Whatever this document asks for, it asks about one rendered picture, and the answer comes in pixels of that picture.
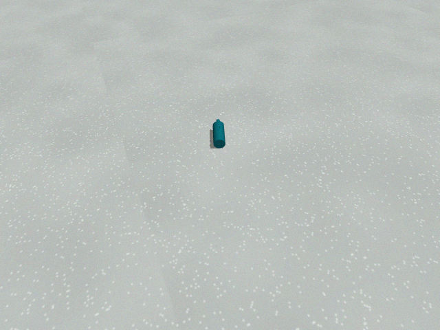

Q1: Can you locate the bottle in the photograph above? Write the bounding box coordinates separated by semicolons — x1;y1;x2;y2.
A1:
213;119;226;149

